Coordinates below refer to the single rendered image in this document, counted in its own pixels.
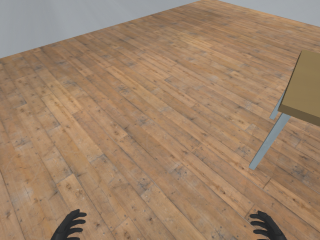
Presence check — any table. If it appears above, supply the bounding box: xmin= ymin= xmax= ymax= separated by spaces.
xmin=249 ymin=49 xmax=320 ymax=170

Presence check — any robot left hand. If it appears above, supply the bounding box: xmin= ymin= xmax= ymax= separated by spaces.
xmin=50 ymin=209 xmax=87 ymax=240

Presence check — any robot right hand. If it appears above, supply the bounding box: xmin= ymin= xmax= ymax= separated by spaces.
xmin=249 ymin=210 xmax=287 ymax=240

